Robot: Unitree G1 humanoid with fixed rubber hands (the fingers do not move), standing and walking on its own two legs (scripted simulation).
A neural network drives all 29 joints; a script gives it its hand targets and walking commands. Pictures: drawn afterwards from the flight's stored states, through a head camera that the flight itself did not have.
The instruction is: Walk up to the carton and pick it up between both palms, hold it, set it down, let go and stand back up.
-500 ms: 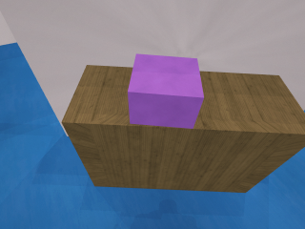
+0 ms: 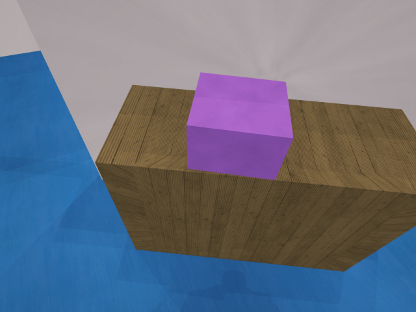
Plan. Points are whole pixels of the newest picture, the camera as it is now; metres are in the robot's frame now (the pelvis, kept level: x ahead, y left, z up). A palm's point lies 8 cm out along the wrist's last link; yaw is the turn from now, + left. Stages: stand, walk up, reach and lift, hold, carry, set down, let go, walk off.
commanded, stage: walk up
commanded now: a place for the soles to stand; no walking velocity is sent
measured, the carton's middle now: (236, 125) +0.58 -0.07 -0.01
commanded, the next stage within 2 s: none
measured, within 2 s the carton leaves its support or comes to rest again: neither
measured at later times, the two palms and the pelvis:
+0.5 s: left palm out of the picture +0.08 +0.17 -0.12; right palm out of the picture +0.05 -0.39 -0.13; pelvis +0.05 -0.10 -0.01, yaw +3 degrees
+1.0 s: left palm (128, 295) +0.17 +0.16 -0.12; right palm (370, 288) +0.20 -0.35 -0.12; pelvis +0.11 -0.09 +0.00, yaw -3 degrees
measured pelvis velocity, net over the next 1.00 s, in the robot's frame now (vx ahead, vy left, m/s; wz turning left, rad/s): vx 0.11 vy -0.09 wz -0.05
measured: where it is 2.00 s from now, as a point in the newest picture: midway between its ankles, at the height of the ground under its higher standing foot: outside the picture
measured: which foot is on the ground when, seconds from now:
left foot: down 0.00-0.42, up 0.44-0.74, down 0.76-1.00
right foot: down 0.00-0.14, up 0.16-0.40, down 0.42-1.00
